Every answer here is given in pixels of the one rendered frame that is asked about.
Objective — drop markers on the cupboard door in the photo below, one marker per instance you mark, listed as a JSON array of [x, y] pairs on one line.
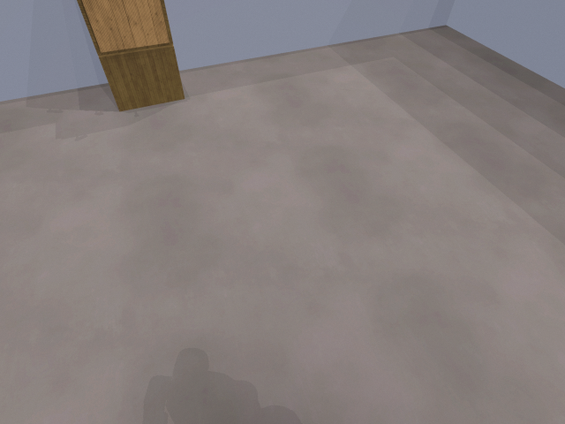
[[126, 24]]

